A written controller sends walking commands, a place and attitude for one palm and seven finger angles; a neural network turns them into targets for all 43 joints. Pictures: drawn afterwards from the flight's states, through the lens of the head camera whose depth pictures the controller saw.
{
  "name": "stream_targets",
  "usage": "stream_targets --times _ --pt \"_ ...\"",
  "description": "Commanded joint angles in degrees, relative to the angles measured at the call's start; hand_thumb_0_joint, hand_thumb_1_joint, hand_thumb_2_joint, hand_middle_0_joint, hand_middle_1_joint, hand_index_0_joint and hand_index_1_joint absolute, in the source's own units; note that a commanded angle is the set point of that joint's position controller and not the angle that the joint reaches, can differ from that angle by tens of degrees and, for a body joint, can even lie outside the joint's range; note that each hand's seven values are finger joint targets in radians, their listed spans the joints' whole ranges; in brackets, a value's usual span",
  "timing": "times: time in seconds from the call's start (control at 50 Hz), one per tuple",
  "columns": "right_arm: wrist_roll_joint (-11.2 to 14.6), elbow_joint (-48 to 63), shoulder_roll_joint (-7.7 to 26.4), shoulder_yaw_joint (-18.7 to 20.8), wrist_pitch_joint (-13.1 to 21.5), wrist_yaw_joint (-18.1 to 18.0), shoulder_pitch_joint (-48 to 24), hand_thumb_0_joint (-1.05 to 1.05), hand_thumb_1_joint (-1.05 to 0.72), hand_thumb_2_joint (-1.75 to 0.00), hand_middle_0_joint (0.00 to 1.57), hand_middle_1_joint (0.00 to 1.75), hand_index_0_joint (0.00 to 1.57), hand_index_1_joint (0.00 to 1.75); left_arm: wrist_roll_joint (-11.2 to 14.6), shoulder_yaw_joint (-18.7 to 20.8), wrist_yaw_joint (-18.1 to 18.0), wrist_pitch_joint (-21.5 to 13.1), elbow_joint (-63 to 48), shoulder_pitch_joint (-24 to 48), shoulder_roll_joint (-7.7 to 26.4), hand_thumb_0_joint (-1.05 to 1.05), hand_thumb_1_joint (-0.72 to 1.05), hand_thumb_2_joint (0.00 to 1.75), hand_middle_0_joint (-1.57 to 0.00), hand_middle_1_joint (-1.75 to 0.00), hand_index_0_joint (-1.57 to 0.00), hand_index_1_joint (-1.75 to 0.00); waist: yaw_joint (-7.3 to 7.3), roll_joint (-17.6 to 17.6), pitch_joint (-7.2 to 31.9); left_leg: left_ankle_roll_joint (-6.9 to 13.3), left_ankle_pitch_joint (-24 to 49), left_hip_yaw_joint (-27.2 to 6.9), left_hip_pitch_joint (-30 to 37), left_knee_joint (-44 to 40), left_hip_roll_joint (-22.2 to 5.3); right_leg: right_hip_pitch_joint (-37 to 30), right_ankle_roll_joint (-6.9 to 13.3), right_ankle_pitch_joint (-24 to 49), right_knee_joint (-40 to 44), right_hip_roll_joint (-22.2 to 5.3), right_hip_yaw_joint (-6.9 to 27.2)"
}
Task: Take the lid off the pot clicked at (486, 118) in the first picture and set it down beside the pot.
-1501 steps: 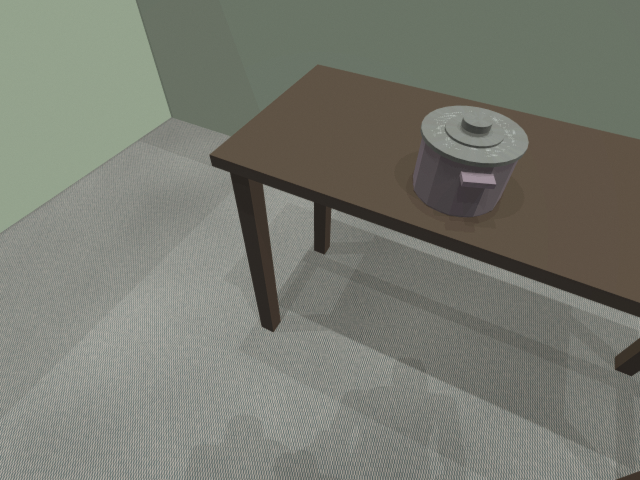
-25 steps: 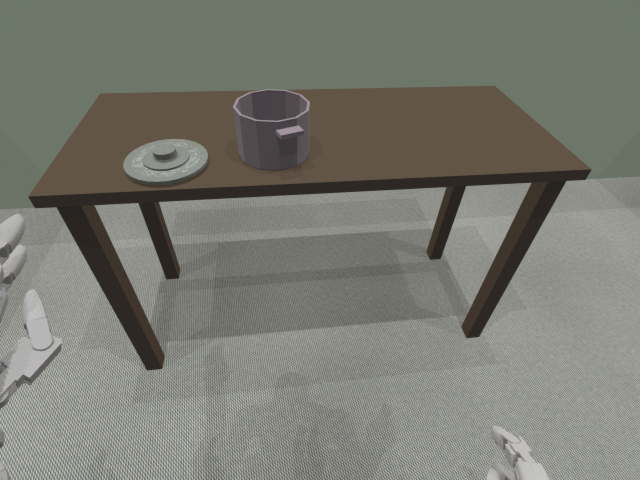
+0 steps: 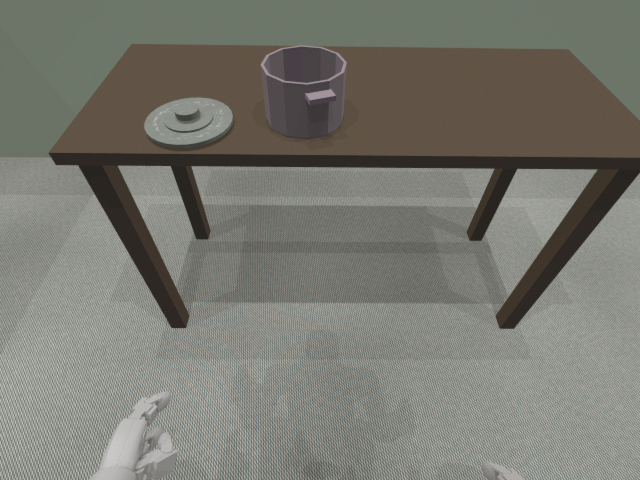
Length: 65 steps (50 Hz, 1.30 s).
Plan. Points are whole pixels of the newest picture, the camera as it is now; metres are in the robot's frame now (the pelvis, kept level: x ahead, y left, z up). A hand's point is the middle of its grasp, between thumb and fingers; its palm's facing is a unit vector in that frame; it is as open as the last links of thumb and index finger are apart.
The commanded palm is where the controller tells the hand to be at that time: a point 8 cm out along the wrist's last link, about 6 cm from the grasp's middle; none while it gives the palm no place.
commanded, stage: stop stepping back and stand still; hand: left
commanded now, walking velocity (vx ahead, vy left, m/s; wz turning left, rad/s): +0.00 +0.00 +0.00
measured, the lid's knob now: (187, 111) +0.79 +0.28 +0.04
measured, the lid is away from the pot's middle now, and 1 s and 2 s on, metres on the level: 0.25 0.25 0.25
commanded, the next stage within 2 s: let the arm hang, fingers relaxed in 0.56 s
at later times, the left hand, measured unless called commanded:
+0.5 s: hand out of the picture +0.08 +0.19 -0.14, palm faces -0.04 -0.96 -0.27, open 7.4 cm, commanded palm none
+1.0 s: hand out of the picture +0.09 +0.17 -0.15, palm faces -0.03 -0.98 -0.21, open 7.4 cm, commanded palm none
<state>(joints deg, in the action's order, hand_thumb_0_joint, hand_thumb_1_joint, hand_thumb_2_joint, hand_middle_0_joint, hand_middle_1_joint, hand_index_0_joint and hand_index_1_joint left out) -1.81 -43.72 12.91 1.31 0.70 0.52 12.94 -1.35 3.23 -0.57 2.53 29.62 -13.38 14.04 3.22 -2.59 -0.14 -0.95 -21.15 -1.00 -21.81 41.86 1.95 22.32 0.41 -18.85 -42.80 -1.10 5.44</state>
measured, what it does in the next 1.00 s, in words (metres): stands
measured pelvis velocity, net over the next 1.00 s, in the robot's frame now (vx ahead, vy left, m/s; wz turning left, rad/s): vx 0.04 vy -0.01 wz -0.05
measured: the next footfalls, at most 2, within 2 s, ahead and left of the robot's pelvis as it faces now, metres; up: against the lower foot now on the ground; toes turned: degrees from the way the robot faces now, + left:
none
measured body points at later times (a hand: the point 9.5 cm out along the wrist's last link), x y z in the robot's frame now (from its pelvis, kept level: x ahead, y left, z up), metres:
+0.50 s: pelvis +0.03 -0.01 +0.02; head +0.07 -0.02 +0.47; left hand +0.08 +0.24 -0.12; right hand +0.04 -0.24 -0.14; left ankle +0.01 +0.11 -0.71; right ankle -0.01 -0.12 -0.71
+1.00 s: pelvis +0.04 -0.01 +0.03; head +0.06 -0.01 +0.48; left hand +0.09 +0.22 -0.13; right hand +0.03 -0.23 -0.13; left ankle +0.01 +0.11 -0.71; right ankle -0.01 -0.12 -0.71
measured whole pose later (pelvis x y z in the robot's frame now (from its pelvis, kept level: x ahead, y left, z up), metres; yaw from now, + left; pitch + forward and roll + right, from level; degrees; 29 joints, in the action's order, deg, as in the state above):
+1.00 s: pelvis +0.04 -0.01 +0.03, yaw -3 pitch -1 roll +0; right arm -0.5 -60.7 8.0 2.7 -0.8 -1.5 15.3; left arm -0.2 1.8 -1.9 0.1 61.2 -12.2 9.6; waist 1.6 0.0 -3.9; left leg -0.2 -17.2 3.5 -8.7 27.0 -1.5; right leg 7.5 0.7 -18.1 -26.7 1.8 3.6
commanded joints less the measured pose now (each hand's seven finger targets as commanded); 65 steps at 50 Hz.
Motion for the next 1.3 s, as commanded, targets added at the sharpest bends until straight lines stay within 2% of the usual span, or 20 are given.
stream_targets --times 0.0,0.02,0.04,0.06,0.08,0.1,0.12,0.14,0.16,0.2,0.22,0.26,0.28,0.3,0.36,0.42,0.56,0.6,0.94,1.28 --pt "1.29 3.33 4.4 2.63 -0.35 -0.39 1.82 0.0 -0.9 -0.9 0.2 0.3 0.2 0.3 0.05 1.25 -0.27 -3.14 3.64 -0.92 13.59 0.0 0.9 0.9 -0.2 -0.3 -0.2 -0.3 -0.9 5.65 1.86 0.72 -10.36 2.43 -2.07 10.0 -0.99 -6.08 10.58 9.64 23.21 -15.44 18.48" --pt "0.89 1.87 4.24 2.73 -0.81 -0.53 2.04 0.0 -0.9 -0.9 0.2 0.3 0.2 0.3 0.19 1.31 -0.52 -3.22 5.49 0.89 11.85 0.0 0.9 0.9 -0.2 -0.3 -0.2 -0.3 -0.43 0.78 0.42 0.98 -6.67 1.51 -0.65 8.17 -1.65 -3.71 10.17 8.07 22.79 -12.47 19.74" --pt "0.89 0.55 4.73 2.82 -0.88 -0.69 2.25 0.0 -0.9 -0.9 0.2 0.3 0.2 0.3 0.41 1.03 -0.83 -3.34 8.06 2.71 10.49 0.0 0.9 0.9 -0.2 -0.3 -0.2 -0.3 0.44 -2.8 -1.64 1.32 -2.62 0.49 1.71 3.9 -2.85 -1.69 9.7 12.96 21.38 -11.63 17.54" --pt "1.11 -0.84 4.38 2.72 -0.87 -0.69 5.04 0.0 -0.9 -0.9 0.2 0.3 0.2 0.3 0.61 0.51 -0.95 -3.21 9.98 4.32 9.94 0.0 0.9 0.9 -0.2 -0.3 -0.2 -0.3 1.9 -5.91 -1.2 1.93 5.41 -0.43 7.54 -4.0 -3.96 0.42 7.51 15.57 18.71 -9.16 11.49" --pt "1.28 -2.08 5.07 2.55 -0.44 -0.89 6.56 0.0 -0.9 -0.9 0.2 0.3 0.2 0.3 1.08 0.06 -0.73 -3.17 12.05 2.65 7.24 0.0 0.9 0.9 -0.2 -0.3 -0.2 -0.3 1.11 1.36 0.44 2.88 15.1 -3.72 12.09 -10.63 -5.57 0.2 4.64 15.42 13.74 -4.82 6.46" --pt "0.5 -2.13 6.24 2.89 0.13 -1.32 6.15 0.0 -0.9 -0.9 0.2 0.3 0.2 0.3 1.08 0.96 -0.66 -3.07 12.12 -1.15 3.36 0.0 0.9 0.9 -0.2 -0.3 -0.2 -0.3 -1.03 11.35 3.02 5.52 23.28 -10.48 13.72 -13.78 -11.01 -0.21 2.38 12.68 7.9 -0.8 1.12" --pt "0.37 -2.29 7.93 2.9 0.14 -1.68 5.85 0.0 -0.9 -0.9 0.2 0.3 0.2 0.3 1.6 0.18 -0.59 -2.95 13.78 -3.13 2.68 0.0 0.9 0.9 -0.2 -0.3 -0.2 -0.3 -2.08 17.55 4.72 9.16 28.12 -14.43 14.05 -17.75 -15.58 -2.17 0.88 4.83 4.64 1.3 -2.9" --pt "0.38 -3.11 7.68 2.8 -0.06 -2.08 5.09 0.0 -0.9 -0.9 0.2 0.3 0.2 0.3 1.73 -0.44 -0.46 -2.94 15.73 -2.47 3.11 0.0 0.9 0.9 -0.2 -0.3 -0.2 -0.3 -2.23 19.46 4.56 10.87 30.58 -14.38 14.09 -19.97 -16.57 -2.99 0.16 -3.49 2.8 1.94 -4.23" --pt "0.42 -3.5 7.16 2.69 -0.17 -2.42 4.49 0.0 -0.9 -0.9 0.2 0.3 0.2 0.3 1.79 -0.52 -0.47 -2.58 17.09 -1.49 3.14 0.0 0.9 0.9 -0.2 -0.3 -0.2 -0.3 -2.27 21.48 2.52 11.31 33.17 -14.14 13.59 -20.74 -16.96 -2.25 0.05 -6.49 0.76 1.84 -4.14" --pt "0.65 -4.86 5.49 2.21 -0.3 -2.9 5.43 0.0 -0.9 -0.9 0.2 0.3 0.2 0.3 1.84 -0.84 -0.19 -2.55 19.5 -1.11 2.93 0.0 0.9 0.9 -0.2 -0.3 -0.2 -0.3 -2.73 15.92 2.94 10.58 39.05 -9.71 13.95 -18.76 -15.66 -5.76 0.09 -5.64 3.99 1.12 -3.86" --pt "0.91 -5.5 5.29 2.14 -0.45 -2.93 5.25 0.0 -0.9 -0.9 0.2 0.3 0.2 0.3 1.9 -1.01 -0.11 -2.8 20.81 -1.84 2.74 0.0 0.9 0.9 -0.2 -0.3 -0.2 -0.3 -3.24 12.71 3.63 8.71 39.66 -6.9 14.37 -16.42 -13.64 -9.18 0.15 -0.02 10.1 1.08 -3.81" --pt "1.64 -6.32 3.72 2.2 -0.62 -2.72 5.49 0.0 -0.9 -0.9 0.2 0.3 0.2 0.3 1.63 -1.01 -0.57 -3.57 23.18 -2.79 4.19 0.0 0.9 0.9 -0.2 -0.3 -0.2 -0.3 -2.63 3.62 4.0 4.04 30.5 -1.65 14.04 -12.23 -8.03 -12.82 1.16 20.82 16.77 -1.72 0.95" --pt "1.65 -6.85 3.23 2.25 -0.7 -2.47 6.27 0.0 -0.9 -0.9 0.2 0.3 0.2 0.3 1.6 -1.05 -0.86 -3.68 23.67 -2.53 4.8 0.0 0.9 0.9 -0.2 -0.3 -0.2 -0.3 -2.05 1.62 3.37 3.16 23.42 -0.46 13.16 -12.34 -7.02 -13.22 1.9 24.06 17.73 -4.01 2.35" --pt "1.63 -7.33 3.06 2.25 -0.96 -2.12 6.81 0.0 -0.9 -0.9 0.2 0.3 0.2 0.3 1.57 -1.33 -0.84 -3.42 23.92 -1.17 5.43 0.0 0.9 0.9 -0.2 -0.3 -0.2 -0.3 -1.45 2.53 1.08 3.01 12.76 -0.61 11.73 -15.27 -6.65 -11.12 2.4 15.54 19.52 -4.8 2.49" --pt "1.42 -8.99 2.53 2.48 -1.1 -1.96 6.18 0.0 -0.9 -0.9 0.2 0.3 0.2 0.3 1.3 -1.19 -1.37 -3.48 25.56 -1.74 4.6 0.0 0.9 0.9 -0.2 -0.3 -0.2 -0.3 -1.71 -3.36 0.82 2.99 15.63 0.45 12.53 -13.61 -6.26 -12.46 2.39 20.78 19.58 -3.76 2.88" --pt "1.39 -10.58 2.26 2.32 -1.01 -1.98 6.02 0.0 -0.9 -0.9 0.2 0.3 0.2 0.3 1.4 -0.96 -1.69 -3.55 26.29 -1.65 4.05 0.0 0.9 0.9 -0.2 -0.3 -0.2 -0.3 -1.78 -1.7 1.12 3.0 18.21 0.5 14.1 -14.58 -6.68 -12.85 2.14 23.47 19.08 -3.66 2.38" --pt "1.19 -12.62 1.49 2.36 -1.01 -2.11 4.54 0.0 -0.9 -0.9 0.2 0.3 0.2 0.3 1.05 -0.52 -1.75 -3.32 27.11 -0.6 3.14 0.0 0.9 0.9 -0.2 -0.3 -0.2 -0.3 -2.14 2.48 -2.99 3.24 18.78 0.23 14.68 -16.45 -7.39 -10.09 2.18 19.28 19.12 -2.8 1.63" --pt "1.09 -13.16 1.4 2.3 -0.85 -2.14 4.51 0.0 -0.9 -0.9 0.2 0.3 0.2 0.3 1.07 -0.34 -1.61 -3.39 27.29 -0.24 3.01 0.0 0.9 0.9 -0.2 -0.3 -0.2 -0.3 -2.16 3.22 -2.43 3.24 18.65 0.26 14.67 -16.88 -7.58 -10.68 2.25 18.8 19.21 -2.78 1.61" --pt "1.2 -14.96 0.87 2.29 -0.54 -2.73 5.72 0.0 -0.9 -0.9 0.2 0.3 0.2 0.3 1.14 -0.19 -1.59 -3.58 29.09 -0.96 1.79 0.0 0.9 0.9 -0.2 -0.3 -0.2 -0.3 -2.07 2.81 -0.98 3.37 21.87 0.44 16.88 -17.33 -8.16 -11.73 2.12 20.92 19.71 -2.35 1.09" --pt "1.37 -16.68 -0.17 2.14 -0.52 -2.86 6.65 0.0 -0.9 -0.9 0.2 0.3 0.2 0.3 1.03 -0.79 -1.79 -3.48 31.58 -3.76 0.27 0.0 0.9 0.9 -0.2 -0.3 -0.2 -0.3 -2.19 3.15 -3.33 3.73 19.09 0.33 16.92 -18.87 -8.23 -9.81 1.91 17.27 20.75 -2.19 1.05"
